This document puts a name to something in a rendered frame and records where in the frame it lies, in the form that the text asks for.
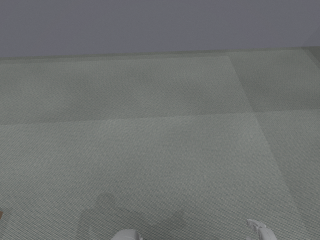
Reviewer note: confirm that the left robot thigh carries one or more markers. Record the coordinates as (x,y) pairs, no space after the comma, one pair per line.
(127,234)

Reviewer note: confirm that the robot right hand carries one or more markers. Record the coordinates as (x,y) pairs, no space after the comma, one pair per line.
(260,229)

